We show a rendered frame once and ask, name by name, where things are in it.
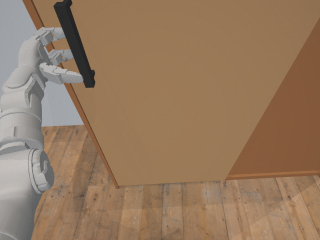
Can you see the wardrobe door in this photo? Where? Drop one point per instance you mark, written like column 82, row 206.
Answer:
column 287, row 137
column 180, row 85

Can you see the robot left hand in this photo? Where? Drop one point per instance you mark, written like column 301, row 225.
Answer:
column 32, row 54

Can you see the left robot forearm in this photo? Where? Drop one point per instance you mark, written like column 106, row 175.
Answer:
column 21, row 111

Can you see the robot left upper arm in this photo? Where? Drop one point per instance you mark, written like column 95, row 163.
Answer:
column 24, row 177

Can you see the handle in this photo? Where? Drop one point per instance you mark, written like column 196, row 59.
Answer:
column 71, row 33

